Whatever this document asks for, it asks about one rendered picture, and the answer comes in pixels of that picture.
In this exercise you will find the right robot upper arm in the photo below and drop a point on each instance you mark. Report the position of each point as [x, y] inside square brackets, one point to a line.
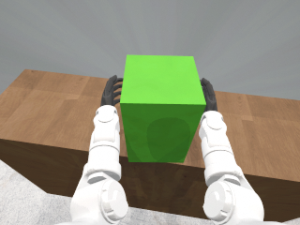
[226, 203]

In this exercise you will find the robot left forearm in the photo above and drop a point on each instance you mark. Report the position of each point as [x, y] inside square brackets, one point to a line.
[104, 150]

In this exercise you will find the carton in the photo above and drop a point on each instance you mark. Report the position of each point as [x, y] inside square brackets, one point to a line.
[162, 103]

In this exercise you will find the robot left hand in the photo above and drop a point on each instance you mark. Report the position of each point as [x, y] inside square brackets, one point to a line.
[108, 94]

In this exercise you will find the robot right hand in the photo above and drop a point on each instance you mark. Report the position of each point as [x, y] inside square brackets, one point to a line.
[209, 96]

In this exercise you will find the left robot upper arm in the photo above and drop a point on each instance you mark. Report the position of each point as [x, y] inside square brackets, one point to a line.
[101, 203]

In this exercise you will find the robot right forearm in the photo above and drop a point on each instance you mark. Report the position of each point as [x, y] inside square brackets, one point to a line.
[217, 153]

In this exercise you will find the pedestal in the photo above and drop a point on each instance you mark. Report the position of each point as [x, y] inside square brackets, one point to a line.
[47, 121]

